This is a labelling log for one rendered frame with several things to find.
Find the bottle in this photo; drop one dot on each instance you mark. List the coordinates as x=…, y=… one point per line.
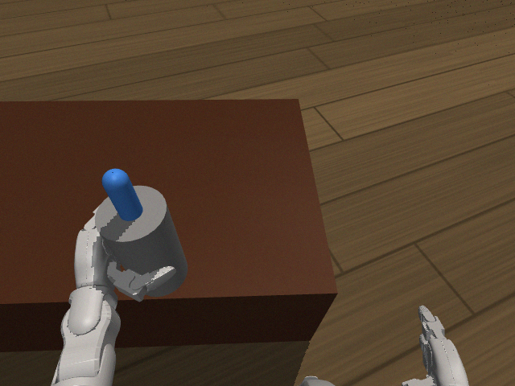
x=136, y=224

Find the left robot arm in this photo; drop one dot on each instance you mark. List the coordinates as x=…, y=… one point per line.
x=89, y=330

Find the left robot hand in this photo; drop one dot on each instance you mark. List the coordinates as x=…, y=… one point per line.
x=95, y=264

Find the right robot hand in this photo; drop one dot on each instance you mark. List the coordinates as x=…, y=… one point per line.
x=439, y=355

